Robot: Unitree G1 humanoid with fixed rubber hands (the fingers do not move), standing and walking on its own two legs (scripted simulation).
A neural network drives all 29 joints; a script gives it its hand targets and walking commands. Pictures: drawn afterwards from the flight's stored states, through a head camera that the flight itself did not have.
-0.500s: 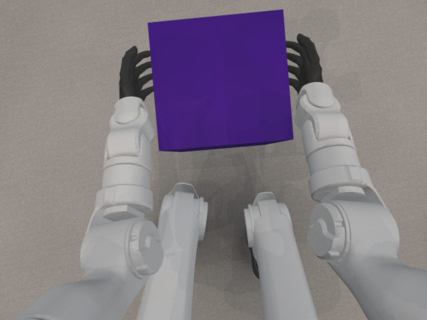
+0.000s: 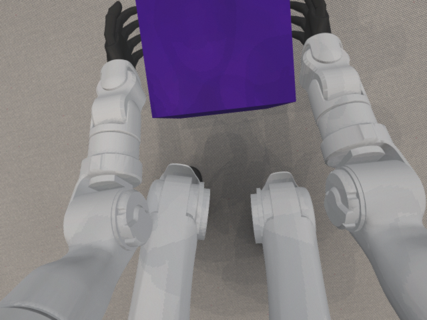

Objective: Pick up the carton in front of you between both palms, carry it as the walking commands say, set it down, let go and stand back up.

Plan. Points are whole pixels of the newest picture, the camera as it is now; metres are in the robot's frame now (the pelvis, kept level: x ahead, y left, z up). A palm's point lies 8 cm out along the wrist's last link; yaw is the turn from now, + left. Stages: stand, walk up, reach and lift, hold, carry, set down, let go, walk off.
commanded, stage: set down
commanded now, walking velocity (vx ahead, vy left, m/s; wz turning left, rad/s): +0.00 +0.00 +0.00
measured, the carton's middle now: (217, 58) +0.51 +0.05 -0.23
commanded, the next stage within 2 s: none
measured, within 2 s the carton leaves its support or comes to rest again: rests again in 0.54 s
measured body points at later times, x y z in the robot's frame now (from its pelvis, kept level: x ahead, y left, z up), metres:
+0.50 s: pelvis +0.00 +0.00 -0.01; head +0.35 -0.01 +0.27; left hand +0.49 +0.20 -0.18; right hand +0.53 -0.11 -0.19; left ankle +0.13 +0.13 -0.36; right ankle +0.09 -0.11 -0.36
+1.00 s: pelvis -0.01 +0.00 -0.02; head +0.34 -0.01 +0.26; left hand +0.49 +0.21 -0.19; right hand +0.54 -0.10 -0.20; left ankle +0.13 +0.13 -0.36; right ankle +0.09 -0.11 -0.36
